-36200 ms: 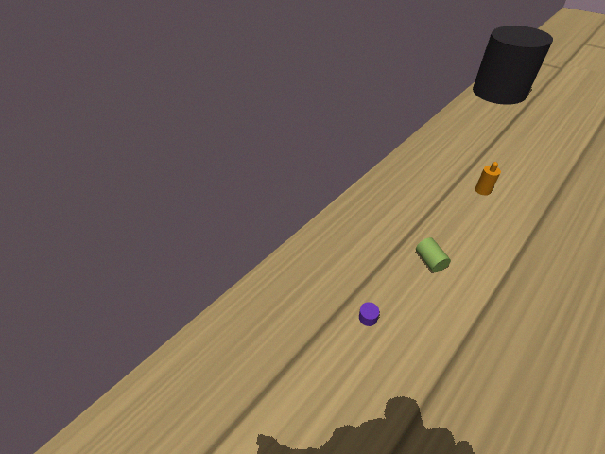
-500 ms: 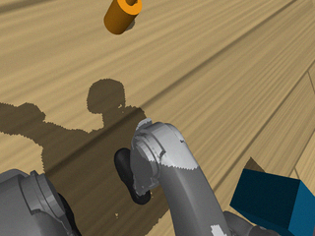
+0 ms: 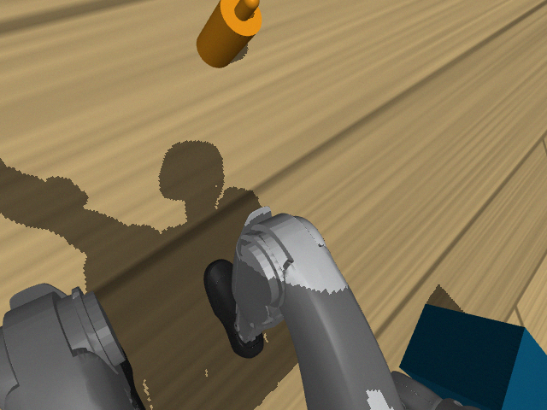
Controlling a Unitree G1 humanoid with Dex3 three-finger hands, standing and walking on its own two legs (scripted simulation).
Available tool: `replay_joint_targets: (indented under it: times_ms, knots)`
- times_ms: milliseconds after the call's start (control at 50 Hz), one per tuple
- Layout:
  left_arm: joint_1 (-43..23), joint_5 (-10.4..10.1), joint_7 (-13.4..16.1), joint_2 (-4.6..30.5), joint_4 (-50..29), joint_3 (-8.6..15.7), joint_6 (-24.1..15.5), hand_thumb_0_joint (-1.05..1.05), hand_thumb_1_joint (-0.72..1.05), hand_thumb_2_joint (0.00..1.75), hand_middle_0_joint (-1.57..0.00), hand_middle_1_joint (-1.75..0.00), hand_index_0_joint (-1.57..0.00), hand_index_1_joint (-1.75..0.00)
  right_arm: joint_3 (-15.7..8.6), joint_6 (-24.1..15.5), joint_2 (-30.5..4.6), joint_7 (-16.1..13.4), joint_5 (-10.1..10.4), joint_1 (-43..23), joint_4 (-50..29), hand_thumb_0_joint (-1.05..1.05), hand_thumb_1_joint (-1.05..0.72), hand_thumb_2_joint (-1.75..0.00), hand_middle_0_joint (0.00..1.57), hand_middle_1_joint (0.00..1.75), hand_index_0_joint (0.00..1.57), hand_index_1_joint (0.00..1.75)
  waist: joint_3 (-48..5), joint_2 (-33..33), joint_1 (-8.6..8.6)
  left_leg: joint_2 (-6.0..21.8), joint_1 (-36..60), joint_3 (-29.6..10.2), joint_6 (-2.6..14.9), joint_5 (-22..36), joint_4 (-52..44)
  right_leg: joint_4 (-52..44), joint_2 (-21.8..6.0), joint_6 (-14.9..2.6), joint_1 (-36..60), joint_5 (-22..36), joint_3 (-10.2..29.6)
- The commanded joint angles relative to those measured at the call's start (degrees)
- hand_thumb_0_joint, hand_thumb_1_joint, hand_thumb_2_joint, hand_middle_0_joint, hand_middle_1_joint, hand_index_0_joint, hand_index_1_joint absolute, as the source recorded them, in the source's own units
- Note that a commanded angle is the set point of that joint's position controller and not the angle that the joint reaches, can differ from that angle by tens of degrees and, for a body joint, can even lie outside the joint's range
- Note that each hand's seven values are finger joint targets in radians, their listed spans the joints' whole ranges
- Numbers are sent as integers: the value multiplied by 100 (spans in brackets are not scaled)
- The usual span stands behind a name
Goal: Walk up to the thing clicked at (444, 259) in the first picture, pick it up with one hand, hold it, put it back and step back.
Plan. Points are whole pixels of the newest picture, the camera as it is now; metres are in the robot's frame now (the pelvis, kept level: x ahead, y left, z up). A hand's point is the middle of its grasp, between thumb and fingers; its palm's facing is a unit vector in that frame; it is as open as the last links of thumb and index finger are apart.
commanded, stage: settle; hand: left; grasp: from above
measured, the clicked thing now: out of the picture +0.44 +0.42 -0.27
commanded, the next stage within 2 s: lift in 0.56 s
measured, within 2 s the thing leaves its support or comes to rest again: neither
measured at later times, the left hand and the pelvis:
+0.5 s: hand out of the picture +0.41 +0.41 -0.17, palm faces +0.14 -0.45 -0.88, open 11.5 cm; pelvis +0.00 -0.01 +0.01, yaw +3 degrees
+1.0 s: hand out of the picture +0.40 +0.42 -0.09, palm faces +0.16 -0.44 -0.88, open 11.5 cm; pelvis +0.00 -0.01 +0.03, yaw +7 degrees
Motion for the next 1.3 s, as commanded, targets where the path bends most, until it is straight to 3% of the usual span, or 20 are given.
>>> replay_joint_targets:
  times_ms: [0, 60, 120, 240, 340, 400, 500, 580, 620, 640, 660, 680, 720, 840, 900, 920, 980, 1040, 1140, 1280]
  knots:
    - [-1511, 444, 146, 1694, -1337, -275, 115, 0, 17, 91, -66, -78, -62, -82, -683, 116, -1862, 23, 108, 1507, 308, 0, -92, -91, 20, 30, 20, 30, -4796, 4315, -9, 275, 3598, 477, -77, 2567, -1600, -915, 242, -150, 2518, 2377, -82]
    - [-1292, 421, -98, 1216, -1219, -340, 281, 0, 14, 87, -63, -77, -60, -81, -869, 157, -1802, 32, 213, 1603, 343, 0, -92, -90, 20, 30, 20, 30, -4886, 4293, 94, 285, 3652, 428, -129, 2605, -1679, -887, 257, -181, 2158, 2201, -125]
    - [-938, 420, -279, 651, -696, -567, 399, 0, 17, 91, -66, -79, -62, -83, -963, 219, -1695, 5, 232, 1725, 459, 0, -92, -90, 20, 30, 20, 30, -4438, 3816, 63, 253, 3221, 400, -78, 2154, -1774, -893, 271, -180, 1885, 1940, -116]
    - [-1273, 361, -231, 417, -608, -563, 401, 0, 23, 83, -70, -73, -68, -77, -1208, 242, -1720, -84, 281, 1936, 523, 0, -91, -90, 20, 30, 20, 30, -4240, 3105, -49, 228, 3032, 293, 24, 1600, -1972, -1011, 220, -152, 1640, 1569, -93]
    - [-1606, 382, -164, 750, -746, -476, 324, 0, 20, 77, -67, -69, -65, -72, -1148, 176, -1581, -206, 196, 1829, 822, 0, -91, -90, 20, 30, 20, 30, -4282, 3136, 45, 146, 2852, 540, 90, 1222, -2008, -1231, 182, -127, 1839, 1296, 79]
    - [-1898, 513, -135, 1115, -1161, -308, 293, 0, 19, 83, -66, -73, -63, -77, -1133, 160, -1511, -256, 170, 1730, 849, 0, -91, -90, 20, 30, 20, 30, -4846, 3586, 221, 146, 3161, 690, 52, 1563, -1968, -1198, 147, -145, 2026, 1541, 143]
    - [-1986, 651, -226, 1217, -1283, -270, 374, 0, 25, 87, -70, -75, -68, -78, -1209, 176, -1472, -320, 149, 1723, 908, 0, -91, -90, 20, 30, 20, 30, -5313, 3711, 310, 126, 3149, 933, 65, 1794, -1886, -1284, 178, -110, 2414, 1746, 275]
    - [-1763, 749, -361, 1003, -1084, -289, 484, 0, 28, 90, -72, -77, -69, -80, -1293, 203, -1387, -323, 209, 1840, 954, 0, -91, -90, 20, 30, 20, 30, -5474, 3549, 377, 120, 3055, 961, 76, 1919, -1880, -1254, 179, -88, 2446, 1838, 271]
    - [-1650, 782, -462, 844, -1022, -361, 575, 0, 39, 92, -83, -81, -80, -84, -1350, 220, -1366, -329, 244, 1747, 974, 0, -93, -91, 20, 30, 20, 30, -5447, 3363, 434, 114, 3080, 897, 88, 1964, -1905, -1216, 158, -85, 2278, 1821, 213]
    - [-1433, 773, -493, 740, -765, -346, 604, 0, 34, 89, -75, -76, -73, -78, -1384, 224, -1386, -326, 279, 1837, 958, 0, -89, -89, 20, 30, 20, 30, -5471, 3334, 485, 115, 3092, 966, 83, 1969, -1903, -1267, 197, -83, 2347, 1809, 245]
    - [-1469, 749, -522, 735, -895, -312, 626, 0, 42, 93, -83, -81, -81, -84, -1428, 226, -1381, -339, 288, 1806, 1004, 0, -93, -91, 20, 30, 20, 30, -5520, 3306, 526, 114, 3116, 908, 84, 1940, -1978, -1246, 171, -86, 2284, 1768, 215]
    - [-1436, 759, -557, 650, -919, -311, 658, 0, 34, 87, -75, -75, -73, -77, -1497, 226, -1380, -321, 327, 1839, 985, 0, -89, -89, 20, 30, 20, 30, -5571, 3348, 577, 113, 3201, 901, 77, 1986, -2008, -1206, 164, -94, 2220, 1787, 195]
    - [-1341, 725, -631, 509, -718, -406, 693, 0, 50, 94, -91, -79, -89, -83, -1508, 236, -1333, -325, 368, 1935, 1049, 0, -92, -91, 20, 30, 20, 30, -5391, 2956, 502, 93, 2905, 956, 137, 1843, -2011, -1307, 215, -64, 2300, 1692, 235]
    - [-1771, 734, -644, 550, -1441, -220, 756, 0, 63, 101, -101, -82, -98, -85, -1784, 290, -1315, -353, 457, 1932, 1012, 0, -92, -91, 20, 30, 20, 30, -5968, 3316, 767, 117, 3537, 972, 73, 2106, -2246, -1248, 150, -143, 2171, 1849, 302]
    - [-1674, 726, -679, 278, -1534, -328, 803, 0, 63, 100, -101, -81, -98, -84, -1880, 322, -1192, -365, 474, 1859, 1108, 0, -92, -91, 20, 30, 20, 30, -5785, 3296, 793, 87, 3577, 1026, 71, 1889, -2393, -1366, 131, -179, 1971, 1613, 352]
    - [-1636, 748, -703, 308, -1732, -301, 809, 0, 65, 101, -102, -80, -99, -84, -1953, 330, -1207, -377, 511, 1807, 1114, 0, -92, -91, 20, 30, 20, 30, -5899, 3410, 899, 87, 3762, 1019, 56, 1852, -2455, -1385, 109, -197, 1898, 1531, 365]
    - [-1524, 614, -783, 5, -2019, -361, 887, 0, 71, 103, -107, -80, -104, -84, -2119, 350, -1127, -427, 558, 1754, 1143, 0, -91, -90, 20, 30, 20, 30, -6089, 3431, 1046, 60, 4008, 1126, 38, 1703, -2680, -1587, 86, -236, 1969, 1347, 460]
    - [-1242, 324, -945, -504, -2159, -534, 989, 0, 71, 103, -108, -78, -104, -83, -2227, 353, -986, -526, 655, 1742, 1202, 0, -91, -90, 20, 30, 20, 30, -6315, 3031, 1075, 10, 3978, 1314, 79, 1669, -2814, -1958, 109, -215, 2409, 1313, 623]
    - [-809, 54, -1248, -962, -2432, -790, 1199, 0, 75, 104, -111, -75, -107, -80, -2386, 359, -822, -763, 732, 1768, 1310, 0, -90, -90, 20, 30, 20, 30, -6432, 2365, 1198, -13, 4168, 1409, 124, 1586, -3208, -2475, 106, -188, 2930, 1205, 830]
    - [-410, 167, -1219, -1025, -2733, -811, 1426, 0, 68, 104, -105, -76, -101, -81, -2504, 327, -717, -1126, 791, 1616, 1152, 0, -90, -90, 20, 30, 20, 30, -6546, 1670, 1325, -65, 4592, 1476, 160, 1705, -4001, -3373, 64, -114, 4098, 1329, 1009]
